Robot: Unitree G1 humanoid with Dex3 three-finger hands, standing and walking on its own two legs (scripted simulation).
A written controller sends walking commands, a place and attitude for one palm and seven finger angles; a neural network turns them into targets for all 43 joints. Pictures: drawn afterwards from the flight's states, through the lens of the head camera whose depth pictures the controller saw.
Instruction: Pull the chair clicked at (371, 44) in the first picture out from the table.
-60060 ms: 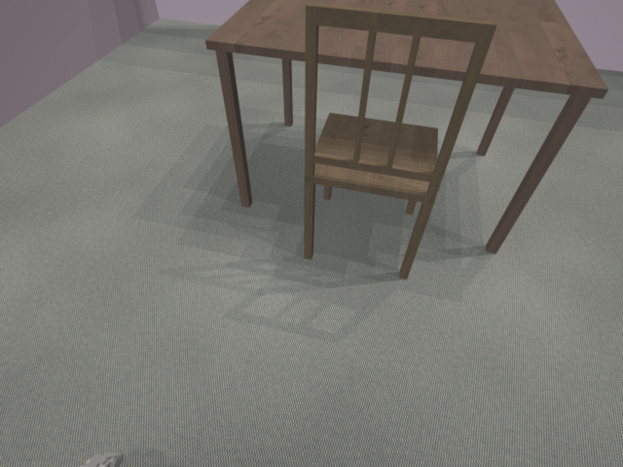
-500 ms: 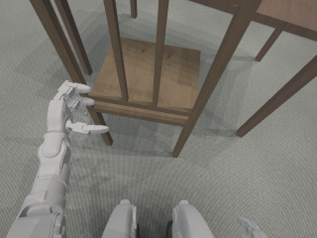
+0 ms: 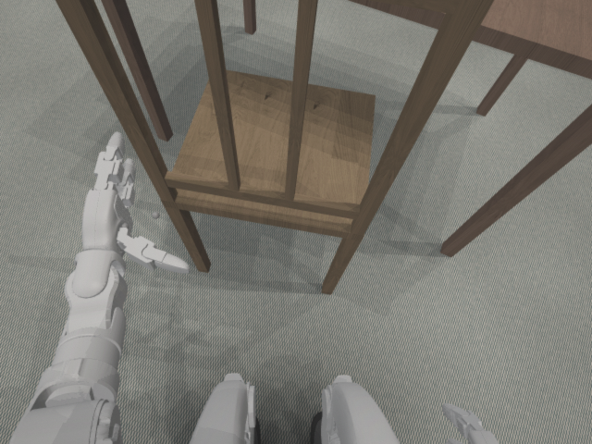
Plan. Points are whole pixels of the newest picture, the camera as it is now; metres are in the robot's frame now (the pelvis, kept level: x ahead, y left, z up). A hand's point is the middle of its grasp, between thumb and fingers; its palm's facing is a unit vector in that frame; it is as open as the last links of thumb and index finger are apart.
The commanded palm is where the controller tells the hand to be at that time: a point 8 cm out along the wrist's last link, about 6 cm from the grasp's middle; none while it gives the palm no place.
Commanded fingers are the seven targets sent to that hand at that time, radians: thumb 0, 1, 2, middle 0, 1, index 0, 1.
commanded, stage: draw the fingers out of the gap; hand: left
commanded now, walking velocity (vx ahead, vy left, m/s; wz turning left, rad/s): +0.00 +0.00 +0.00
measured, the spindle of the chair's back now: (223, 113) +0.55 +0.11 +0.06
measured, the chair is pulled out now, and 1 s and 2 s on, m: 0.12 0.12 0.12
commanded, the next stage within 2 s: aim the fingers beside a spindle in 0.72 s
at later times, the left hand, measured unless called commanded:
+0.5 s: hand (144, 274) +0.33 +0.19 +0.01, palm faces +0.04 -1.00 -0.05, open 17.5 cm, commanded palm +0.30 +0.24 +0.02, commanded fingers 0.00 -0.55 0.20 0.00 0.00 0.00 0.00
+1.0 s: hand (136, 327) +0.26 +0.19 +0.01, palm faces +0.02 -1.00 -0.04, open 17.5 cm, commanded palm +0.25 +0.24 +0.02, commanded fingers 0.00 -0.53 0.24 -0.02 -0.03 -0.02 -0.03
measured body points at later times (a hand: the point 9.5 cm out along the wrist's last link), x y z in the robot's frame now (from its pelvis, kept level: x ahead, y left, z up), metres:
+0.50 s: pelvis +0.00 +0.00 +0.00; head +0.11 +0.02 +0.44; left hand +0.32 +0.24 +0.02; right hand +0.16 -0.24 -0.10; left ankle +0.02 +0.09 -0.63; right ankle +0.02 -0.11 -0.63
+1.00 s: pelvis +0.00 +0.00 -0.01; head +0.10 +0.02 +0.43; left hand +0.26 +0.24 +0.02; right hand +0.19 -0.24 -0.10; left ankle +0.02 +0.09 -0.63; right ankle +0.02 -0.11 -0.63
